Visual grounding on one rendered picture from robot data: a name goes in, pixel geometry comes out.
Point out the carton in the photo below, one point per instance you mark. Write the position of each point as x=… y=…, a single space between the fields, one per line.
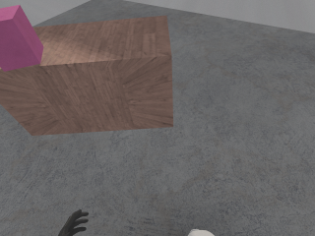
x=20 y=46

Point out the left robot hand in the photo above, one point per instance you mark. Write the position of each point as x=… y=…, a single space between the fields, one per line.
x=68 y=229

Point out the pedestal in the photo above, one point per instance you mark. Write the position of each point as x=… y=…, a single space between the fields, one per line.
x=100 y=76

